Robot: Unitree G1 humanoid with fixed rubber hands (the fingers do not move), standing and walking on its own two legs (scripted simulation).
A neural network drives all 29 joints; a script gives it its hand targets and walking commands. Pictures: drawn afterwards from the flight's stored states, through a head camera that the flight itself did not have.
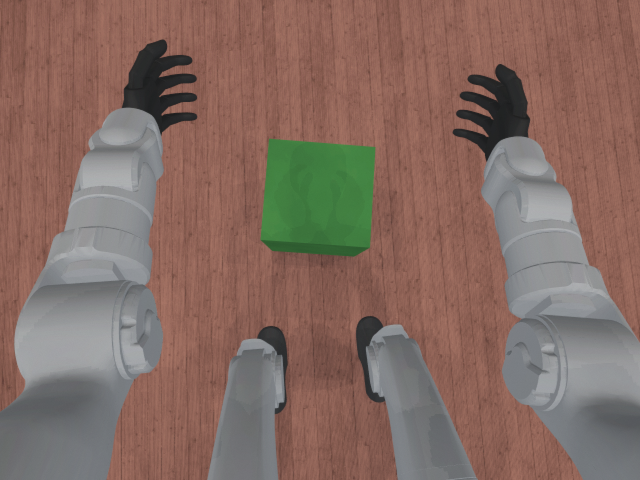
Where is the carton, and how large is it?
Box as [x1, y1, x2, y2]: [260, 139, 374, 256]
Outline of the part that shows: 269,139 260,239 272,250 353,256 368,248 370,238 374,147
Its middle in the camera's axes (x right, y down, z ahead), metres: -0.01 -0.09 +0.87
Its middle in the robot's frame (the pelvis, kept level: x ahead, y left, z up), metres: +0.51 -0.03 -0.52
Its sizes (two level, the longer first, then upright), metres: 0.210 0.200 0.250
